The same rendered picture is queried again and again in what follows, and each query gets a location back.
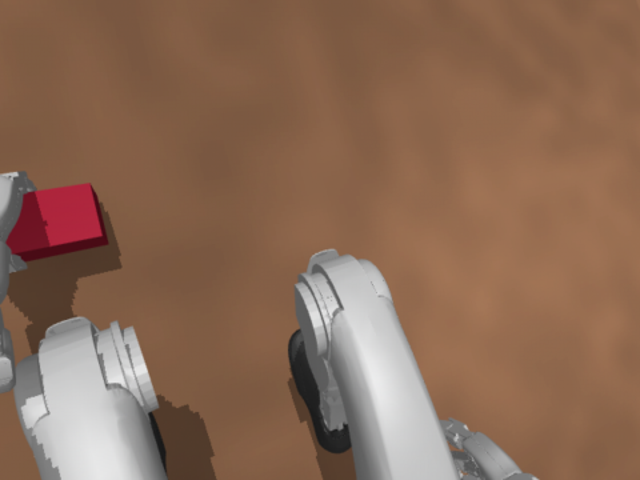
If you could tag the left robot foot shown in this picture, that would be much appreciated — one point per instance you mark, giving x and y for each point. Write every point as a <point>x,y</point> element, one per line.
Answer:
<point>158,439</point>

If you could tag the carton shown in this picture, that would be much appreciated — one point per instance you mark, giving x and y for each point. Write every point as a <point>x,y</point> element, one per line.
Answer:
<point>58,221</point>

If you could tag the right robot hand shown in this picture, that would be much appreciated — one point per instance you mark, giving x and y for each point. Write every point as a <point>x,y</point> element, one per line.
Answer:
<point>482,458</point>

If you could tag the right robot foot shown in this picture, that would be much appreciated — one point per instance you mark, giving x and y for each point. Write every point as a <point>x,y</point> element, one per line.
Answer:
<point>333,441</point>

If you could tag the left robot arm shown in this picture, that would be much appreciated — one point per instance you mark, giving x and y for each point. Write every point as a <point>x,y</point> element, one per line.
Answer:
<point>7,360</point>

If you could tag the left robot hand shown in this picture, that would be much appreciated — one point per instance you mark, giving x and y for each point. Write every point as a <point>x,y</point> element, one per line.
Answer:
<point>12,187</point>

